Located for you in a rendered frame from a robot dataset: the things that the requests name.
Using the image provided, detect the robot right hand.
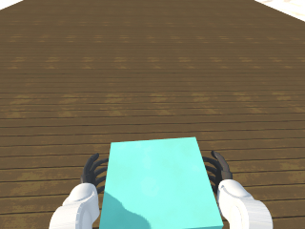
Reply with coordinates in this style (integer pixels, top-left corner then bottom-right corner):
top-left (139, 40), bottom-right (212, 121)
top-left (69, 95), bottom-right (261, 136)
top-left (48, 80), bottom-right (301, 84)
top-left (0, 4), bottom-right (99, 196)
top-left (202, 151), bottom-right (233, 195)

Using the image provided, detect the carton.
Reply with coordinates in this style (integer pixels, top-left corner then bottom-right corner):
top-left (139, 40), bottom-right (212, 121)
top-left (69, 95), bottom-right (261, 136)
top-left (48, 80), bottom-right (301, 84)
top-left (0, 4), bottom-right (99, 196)
top-left (99, 136), bottom-right (224, 229)

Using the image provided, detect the right robot forearm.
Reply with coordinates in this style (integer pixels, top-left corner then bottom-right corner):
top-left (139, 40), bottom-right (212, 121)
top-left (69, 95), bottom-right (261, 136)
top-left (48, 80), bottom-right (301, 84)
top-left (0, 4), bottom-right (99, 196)
top-left (216, 179), bottom-right (274, 229)

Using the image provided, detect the left robot forearm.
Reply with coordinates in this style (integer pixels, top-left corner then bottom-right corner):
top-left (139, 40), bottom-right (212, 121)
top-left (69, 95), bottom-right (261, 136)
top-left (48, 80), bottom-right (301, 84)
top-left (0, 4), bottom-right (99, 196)
top-left (49, 183), bottom-right (100, 229)

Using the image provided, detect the robot left hand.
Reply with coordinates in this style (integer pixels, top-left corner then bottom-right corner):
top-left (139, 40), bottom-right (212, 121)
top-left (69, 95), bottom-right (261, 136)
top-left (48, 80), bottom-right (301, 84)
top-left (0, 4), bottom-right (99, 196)
top-left (79, 153), bottom-right (109, 195)

